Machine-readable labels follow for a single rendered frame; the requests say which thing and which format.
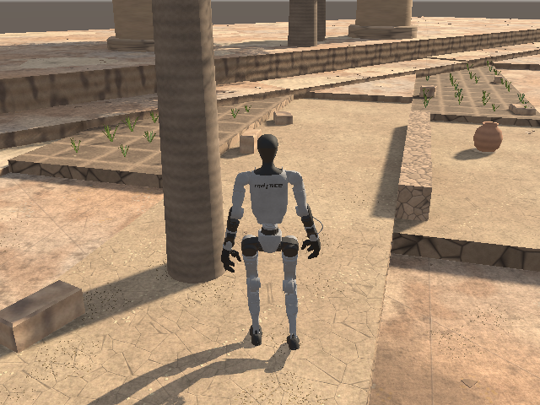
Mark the robot head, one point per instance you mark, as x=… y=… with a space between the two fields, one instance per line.
x=267 y=146

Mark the right robot hand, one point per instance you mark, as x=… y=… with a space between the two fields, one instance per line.
x=314 y=245

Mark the robot right forearm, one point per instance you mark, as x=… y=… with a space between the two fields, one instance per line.
x=309 y=225

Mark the robot right upper arm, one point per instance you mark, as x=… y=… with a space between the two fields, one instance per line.
x=295 y=178

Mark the robot left upper arm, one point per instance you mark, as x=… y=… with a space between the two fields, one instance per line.
x=241 y=180

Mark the robot left forearm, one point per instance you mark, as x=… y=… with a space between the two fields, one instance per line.
x=230 y=234

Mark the right robot foot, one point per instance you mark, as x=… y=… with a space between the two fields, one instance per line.
x=293 y=342

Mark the left robot hand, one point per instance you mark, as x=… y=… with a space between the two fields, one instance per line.
x=226 y=260

